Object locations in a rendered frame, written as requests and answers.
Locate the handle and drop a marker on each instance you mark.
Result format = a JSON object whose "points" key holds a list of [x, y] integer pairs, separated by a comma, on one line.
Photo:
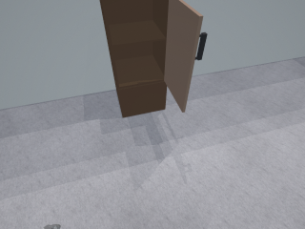
{"points": [[202, 42]]}

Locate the cupboard door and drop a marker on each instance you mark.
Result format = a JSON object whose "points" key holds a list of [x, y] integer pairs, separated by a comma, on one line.
{"points": [[183, 31]]}

